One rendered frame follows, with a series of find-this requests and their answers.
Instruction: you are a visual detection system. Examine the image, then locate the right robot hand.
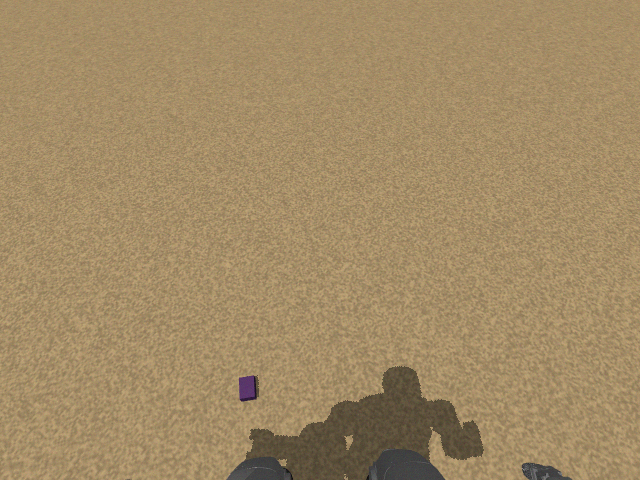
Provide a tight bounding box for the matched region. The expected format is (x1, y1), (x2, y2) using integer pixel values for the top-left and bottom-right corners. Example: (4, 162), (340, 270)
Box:
(522, 463), (572, 480)

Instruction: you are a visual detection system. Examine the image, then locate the small box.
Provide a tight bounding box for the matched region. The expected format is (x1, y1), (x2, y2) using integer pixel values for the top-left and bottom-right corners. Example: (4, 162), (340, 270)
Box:
(239, 375), (257, 402)

